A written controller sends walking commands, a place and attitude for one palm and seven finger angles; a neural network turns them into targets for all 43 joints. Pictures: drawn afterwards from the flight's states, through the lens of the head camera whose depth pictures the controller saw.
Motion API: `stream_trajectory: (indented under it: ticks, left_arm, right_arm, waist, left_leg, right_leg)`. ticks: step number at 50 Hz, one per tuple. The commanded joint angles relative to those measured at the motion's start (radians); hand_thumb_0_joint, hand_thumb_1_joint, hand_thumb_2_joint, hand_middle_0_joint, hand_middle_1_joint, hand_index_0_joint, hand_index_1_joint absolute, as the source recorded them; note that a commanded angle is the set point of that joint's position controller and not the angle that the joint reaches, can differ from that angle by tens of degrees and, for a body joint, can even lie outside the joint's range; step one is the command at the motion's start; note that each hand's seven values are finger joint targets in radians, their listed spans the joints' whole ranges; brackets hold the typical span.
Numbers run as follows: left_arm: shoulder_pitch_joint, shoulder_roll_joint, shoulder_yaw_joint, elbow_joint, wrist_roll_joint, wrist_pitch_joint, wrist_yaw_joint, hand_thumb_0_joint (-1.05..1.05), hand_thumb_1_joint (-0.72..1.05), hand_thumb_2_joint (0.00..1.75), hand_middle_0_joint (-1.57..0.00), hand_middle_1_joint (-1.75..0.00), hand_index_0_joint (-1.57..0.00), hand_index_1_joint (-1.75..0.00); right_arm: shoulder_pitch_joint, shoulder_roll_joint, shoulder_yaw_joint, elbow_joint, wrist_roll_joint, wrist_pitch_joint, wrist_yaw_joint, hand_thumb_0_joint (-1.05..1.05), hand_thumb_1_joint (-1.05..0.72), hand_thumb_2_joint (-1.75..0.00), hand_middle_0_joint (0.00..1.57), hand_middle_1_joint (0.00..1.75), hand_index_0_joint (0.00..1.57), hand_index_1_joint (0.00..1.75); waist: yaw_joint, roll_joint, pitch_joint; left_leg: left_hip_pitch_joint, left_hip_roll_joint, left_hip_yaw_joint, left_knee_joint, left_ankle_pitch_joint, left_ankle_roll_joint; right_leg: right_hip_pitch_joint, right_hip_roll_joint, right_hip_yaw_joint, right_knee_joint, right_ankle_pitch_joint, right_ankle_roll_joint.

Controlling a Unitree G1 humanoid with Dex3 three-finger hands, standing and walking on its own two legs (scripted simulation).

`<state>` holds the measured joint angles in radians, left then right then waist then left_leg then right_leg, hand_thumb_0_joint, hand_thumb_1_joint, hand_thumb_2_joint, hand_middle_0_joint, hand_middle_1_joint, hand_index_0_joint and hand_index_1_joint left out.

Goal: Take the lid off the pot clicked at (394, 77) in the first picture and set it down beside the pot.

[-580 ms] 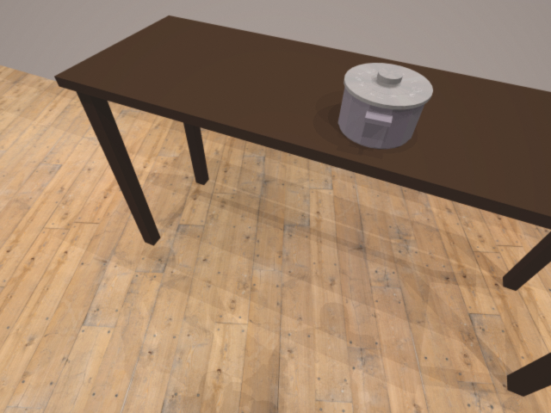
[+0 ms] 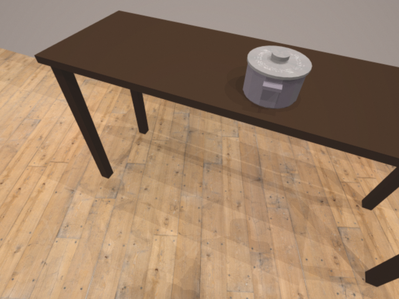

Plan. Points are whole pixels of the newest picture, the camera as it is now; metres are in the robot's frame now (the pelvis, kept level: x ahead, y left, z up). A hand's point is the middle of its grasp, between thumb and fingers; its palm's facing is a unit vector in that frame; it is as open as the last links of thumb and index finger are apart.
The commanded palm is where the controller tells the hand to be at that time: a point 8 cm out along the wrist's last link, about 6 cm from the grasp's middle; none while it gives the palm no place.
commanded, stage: look at it before walking up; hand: left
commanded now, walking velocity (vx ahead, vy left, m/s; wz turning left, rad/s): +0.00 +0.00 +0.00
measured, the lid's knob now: (280, 55) +0.73 -0.19 +0.15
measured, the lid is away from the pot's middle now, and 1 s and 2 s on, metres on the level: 0.00 0.00 0.00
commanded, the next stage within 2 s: turn to face it in 0.06 s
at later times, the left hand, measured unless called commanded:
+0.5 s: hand out of the picture +0.02 +0.17 -0.18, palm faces -0.05 -0.97 -0.24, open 7.4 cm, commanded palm none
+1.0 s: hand out of the picture +0.09 +0.20 -0.18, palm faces -0.18 -0.96 -0.21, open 7.4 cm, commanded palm none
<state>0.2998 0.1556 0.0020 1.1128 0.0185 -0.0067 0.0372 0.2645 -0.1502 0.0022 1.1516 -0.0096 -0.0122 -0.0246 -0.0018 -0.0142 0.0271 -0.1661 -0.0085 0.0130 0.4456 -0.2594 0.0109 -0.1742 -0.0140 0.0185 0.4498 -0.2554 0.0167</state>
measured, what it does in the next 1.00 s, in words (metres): steps on the spot, turning right: left foot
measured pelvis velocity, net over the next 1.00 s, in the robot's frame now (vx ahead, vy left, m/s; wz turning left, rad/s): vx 0.00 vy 0.02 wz -0.27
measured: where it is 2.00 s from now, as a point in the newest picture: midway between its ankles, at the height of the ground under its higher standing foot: outside the picture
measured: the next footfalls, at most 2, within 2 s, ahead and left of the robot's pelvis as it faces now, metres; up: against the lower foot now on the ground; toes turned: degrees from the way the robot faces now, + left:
left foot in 0.92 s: +0.05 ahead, +0.11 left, +0.00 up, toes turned -14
right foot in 1.40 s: +0.02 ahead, -0.17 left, +0.00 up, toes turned -27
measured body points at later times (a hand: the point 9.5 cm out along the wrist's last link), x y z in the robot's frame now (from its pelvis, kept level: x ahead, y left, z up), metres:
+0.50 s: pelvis +0.00 -0.02 -0.02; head +0.02 -0.04 +0.43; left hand +0.03 +0.22 -0.16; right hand +0.00 -0.25 -0.18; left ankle -0.01 +0.11 -0.74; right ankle -0.01 -0.13 -0.74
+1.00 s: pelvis +0.00 +0.02 +0.00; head +0.03 +0.04 +0.44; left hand +0.10 +0.25 -0.17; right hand +0.03 -0.25 -0.13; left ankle +0.01 +0.12 -0.74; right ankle -0.03 -0.12 -0.71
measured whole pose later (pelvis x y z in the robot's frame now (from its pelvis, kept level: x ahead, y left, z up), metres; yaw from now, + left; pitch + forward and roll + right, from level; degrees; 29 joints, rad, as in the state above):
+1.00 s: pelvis +0.00 +0.02 +0.00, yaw -16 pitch +0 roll -1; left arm 0.24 0.23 0.09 0.95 0.03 0.05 0.01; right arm 0.16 -0.17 -0.02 0.94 -0.02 0.00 -0.03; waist 0.02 -0.06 0.05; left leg -0.22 0.01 0.03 0.52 -0.30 0.02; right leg -0.40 0.07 0.12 0.82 -0.43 0.02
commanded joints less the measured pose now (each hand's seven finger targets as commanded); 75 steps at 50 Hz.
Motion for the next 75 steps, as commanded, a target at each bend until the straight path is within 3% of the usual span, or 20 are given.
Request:
stream_trajectory:
  ticks: [1, 11, 23, 24, 26, 27, 31, 40, 44, 46, 47, 48, 52, 61, 66, 68, 69, 70, 71, 75]
  left_arm:
    - [0.059, 0.104, 0.020, -0.029, -0.003, -0.007, 0.006, 0.00, 0.90, 0.90, -0.20, -0.30, -0.20, -0.30]
    - [0.058, 0.108, 0.032, -0.036, -0.003, 0.000, 0.002, 0.00, 0.90, 0.90, -0.20, -0.30, -0.20, -0.30]
    - [0.062, 0.092, 0.078, -0.122, 0.006, 0.033, -0.032, 0.00, 0.90, 0.90, -0.20, -0.30, -0.20, -0.30]
    - [0.092, 0.104, 0.082, -0.117, 0.008, 0.028, -0.033, 0.00, 0.90, 0.90, -0.20, -0.30, -0.20, -0.30]
    - [0.140, 0.235, 0.106, -0.119, 0.013, 0.011, -0.015, 0.00, 0.90, 0.90, -0.20, -0.30, -0.20, -0.30]
    - [0.158, 0.217, 0.103, -0.115, -0.001, 0.009, -0.007, 0.00, 0.90, 0.90, -0.20, -0.30, -0.20, -0.30]
    - [0.019, 0.185, 0.103, -0.175, 0.002, 0.010, 0.001, 0.00, 0.90, 0.90, -0.20, -0.30, -0.20, -0.30]
    - [0.025, 0.219, 0.113, -0.203, 0.009, 0.019, -0.005, 0.00, 0.90, 0.90, -0.20, -0.30, -0.20, -0.30]
    - [-0.048, 0.208, 0.112, -0.228, -0.001, 0.027, -0.008, 0.00, 0.90, 0.90, -0.20, -0.30, -0.20, -0.30]
    - [-0.024, 0.123, 0.096, -0.254, -0.006, 0.034, -0.020, 0.00, 0.90, 0.90, -0.20, -0.30, -0.20, -0.30]
    - [-0.061, 0.143, 0.099, -0.260, 0.004, 0.034, -0.017, 0.00, 0.90, 0.90, -0.20, -0.30, -0.20, -0.30]
    - [-0.058, 0.158, 0.104, -0.249, 0.010, 0.040, -0.021, 0.00, 0.90, 0.90, -0.20, -0.30, -0.20, -0.30]
    - [-0.003, 0.138, 0.100, -0.199, 0.007, 0.047, -0.038, 0.00, 0.90, 0.90, -0.20, -0.30, -0.20, -0.30]
    - [-0.206, 0.112, 0.070, -0.258, 0.010, 0.028, -0.079, 0.00, 0.90, 0.90, -0.20, -0.30, -0.20, -0.30]
    - [-0.192, 0.086, 0.064, -0.243, 0.004, 0.006, -0.086, 0.00, 0.90, 0.90, -0.20, -0.30, -0.20, -0.30]
    - [-0.073, 0.089, 0.075, -0.190, 0.004, -0.003, -0.082, 0.00, 0.90, 0.90, -0.20, -0.30, -0.20, -0.30]
    - [0.029, 0.131, 0.085, -0.146, 0.006, -0.012, -0.071, 0.00, 0.90, 0.90, -0.20, -0.30, -0.20, -0.30]
    - [0.158, 0.224, 0.103, -0.103, 0.008, -0.027, -0.055, 0.00, 0.90, 0.90, -0.20, -0.30, -0.20, -0.30]
    - [0.234, 0.300, 0.116, -0.087, -0.008, -0.023, -0.038, 0.00, 0.90, 0.90, -0.20, -0.30, -0.20, -0.30]
    - [0.022, 0.134, 0.076, -0.121, -0.007, -0.042, -0.022, 0.00, 0.90, 0.90, -0.20, -0.30, -0.20, -0.30]
  right_arm:
    - [0.056, -0.110, -0.022, -0.028, 0.005, -0.015, -0.013, 0.00, -0.90, -0.90, 0.20, 0.30, 0.20, 0.30]
    - [0.071, -0.110, -0.032, -0.032, 0.002, -0.010, -0.019, 0.00, -0.90, -0.90, 0.20, 0.30, 0.20, 0.30]
    - [-0.024, -0.188, -0.088, -0.148, -0.008, 0.004, -0.024, 0.00, -0.90, -0.90, 0.20, 0.30, 0.20, 0.30]
    - [-0.042, -0.184, -0.087, -0.157, -0.007, 0.007, -0.023, 0.00, -0.90, -0.90, 0.20, 0.30, 0.20, 0.30]
    - [-0.062, -0.095, -0.074, -0.201, -0.001, 0.015, -0.018, 0.00, -0.90, -0.90, 0.20, 0.30, 0.20, 0.30]
    - [-0.119, -0.117, -0.072, -0.212, -0.003, 0.023, -0.022, 0.00, -0.90, -0.90, 0.20, 0.30, 0.20, 0.30]
    - [-0.071, -0.114, -0.075, -0.190, -0.002, 0.021, -0.010, 0.00, -0.90, -0.90, 0.20, 0.30, 0.20, 0.30]
    - [-0.127, -0.122, -0.072, -0.245, 0.009, 0.017, -0.016, 0.00, -0.90, -0.90, 0.20, 0.30, 0.20, 0.30]
    - [-0.006, -0.136, -0.072, -0.219, 0.012, 0.003, -0.023, 0.00, -0.90, -0.90, 0.20, 0.30, 0.20, 0.30]
    - [0.009, -0.271, -0.094, -0.236, -0.005, -0.004, -0.022, 0.00, -0.90, -0.90, 0.20, 0.30, 0.20, 0.30]
    - [0.007, -0.275, -0.091, -0.253, -0.015, 0.007, -0.020, 0.00, -0.90, -0.90, 0.20, 0.30, 0.20, 0.30]
    - [-0.036, -0.229, -0.073, -0.261, -0.022, 0.008, -0.020, 0.00, -0.90, -0.90, 0.20, 0.30, 0.20, 0.30]
    - [-0.079, -0.170, -0.049, -0.269, -0.016, -0.008, -0.025, 0.00, -0.90, -0.90, 0.20, 0.30, 0.20, 0.30]
    - [0.180, -0.199, -0.072, -0.158, -0.026, -0.040, -0.019, 0.00, -0.90, -0.90, 0.20, 0.30, 0.20, 0.30]
    - [0.190, -0.210, -0.079, -0.120, -0.030, -0.043, -0.011, 0.00, -0.90, -0.90, 0.20, 0.30, 0.20, 0.30]
    - [0.160, -0.199, -0.075, -0.107, -0.026, -0.039, -0.008, 0.00, -0.90, -0.90, 0.20, 0.30, 0.20, 0.30]
    - [0.151, -0.168, -0.067, -0.098, -0.019, -0.040, -0.001, 0.00, -0.90, -0.90, 0.20, 0.30, 0.20, 0.30]
    - [0.133, -0.105, -0.048, -0.119, -0.003, -0.043, 0.006, 0.00, -0.90, -0.90, 0.20, 0.30, 0.20, 0.30]
    - [0.046, -0.107, -0.043, -0.164, -0.011, -0.035, 0.011, 0.00, -0.90, -0.90, 0.20, 0.30, 0.20, 0.30]
    - [0.062, -0.098, -0.066, -0.111, -0.020, -0.023, 0.023, 0.00, -0.90, -0.90, 0.20, 0.30, 0.20, 0.30]
  waist:
    - [0.001, 0.027, 0.042]
    - [-0.003, 0.010, 0.040]
    - [0.031, 0.151, 0.035]
    - [0.050, 0.094, 0.035]
    - [0.060, -0.319, 0.007]
    - [0.085, -0.261, 0.019]
    - [0.012, -0.077, -0.022]
    - [0.035, -0.145, -0.079]
    - [-0.030, -0.122, -0.090]
    - [-0.027, 0.294, -0.059]
    - [-0.035, 0.269, 0.002]
    - [-0.012, 0.186, 0.043]
    - [0.035, 0.140, 0.029]
    - [-0.082, 0.129, 0.065]
    - [-0.068, 0.148, 0.019]
    - [-0.004, 0.115, -0.022]
    - [0.045, 0.023, -0.058]
    - [0.094, -0.212, -0.117]
    - [0.131, -0.291, -0.077]
    - [0.003, -0.077, 0.087]
  left_leg:
    - [-0.033, 0.105, -0.083, -0.096, 0.143, 0.023]
    - [-0.003, 0.118, -0.061, -0.066, 0.149, 0.023]
    - [-0.069, 0.286, -0.068, -0.032, 0.152, 0.115]
    - [-0.116, 0.244, -0.026, 0.059, 0.128, 0.083]
    - [-0.351, 0.018, 0.115, 0.437, -0.272, -0.034]
    - [-0.349, 0.038, -0.016, 0.559, -0.329, -0.028]
    - [-0.341, 0.068, -0.031, 0.615, -0.200, -0.045]
    - [-0.224, 0.016, -0.018, 0.304, -0.174, -0.049]
    - [0.046, 0.019, -0.016, -0.034, 0.029, -0.032]
    - [0.179, 0.354, -0.366, -0.188, 0.162, 0.078]
    - [0.052, 0.441, -0.409, -0.204, 0.194, 0.163]
    - [-0.049, 0.401, -0.346, -0.222, 0.145, 0.178]
    - [-0.048, 0.241, -0.107, -0.185, 0.310, 0.129]
    - [0.122, 0.342, -0.185, -0.285, -0.049, 0.186]
    - [0.066, 0.317, -0.120, -0.227, -0.009, 0.155]
    - [-0.038, 0.258, -0.038, -0.102, -0.039, 0.103]
    - [-0.185, 0.200, 0.029, 0.036, -0.090, 0.061]
    - [-0.441, 0.093, 0.152, 0.309, -0.236, 0.012]
    - [-0.586, 0.066, 0.104, 0.550, -0.401, 0.000]
    - [-0.513, 0.152, 0.019, 0.680, -0.127, -0.008]
  right_leg:
    - [-0.028, -0.078, 0.057, -0.073, 0.128, -0.032]
    - [-0.066, -0.070, 0.081, -0.041, 0.168, -0.044]
    - [-0.140, 0.012, 0.009, 0.203, -0.088, -0.027]
    - [-0.085, -0.007, 0.054, 0.104, 0.040, -0.041]
    - [0.033, -0.289, 0.524, -0.111, 0.363, -0.176]
    - [-0.001, -0.305, 0.544, -0.146, 0.461, -0.228]
    - [0.021, -0.211, 0.378, -0.100, 0.438, -0.228]
    - [0.073, -0.167, 0.396, -0.078, 0.522, -0.212]
    - [-0.077, -0.094, 0.349, -0.002, 0.374, -0.124]
    - [-0.373, 0.100, 0.123, 0.264, -0.200, -0.024]
    - [-0.389, 0.073, 0.080, 0.455, -0.317, -0.003]
    - [-0.361, 0.042, 0.107, 0.555, -0.260, 0.005]
    - [-0.355, 0.020, 0.065, 0.708, -0.091, 0.024]
    - [-0.430, -0.063, -0.016, 0.369, -0.124, 0.001]
    - [-0.233, -0.035, -0.081, 0.145, -0.140, -0.030]
    - [0.000, 0.000, -0.125, -0.018, -0.025, -0.040]
    - [0.220, -0.031, -0.076, -0.057, -0.007, -0.067]
    - [0.451, -0.259, 0.219, -0.147, -0.165, -0.150]
    - [0.400, -0.427, 0.463, -0.265, -0.250, -0.233]
    - [0.097, -0.289, 0.172, -0.270, -0.035, -0.215]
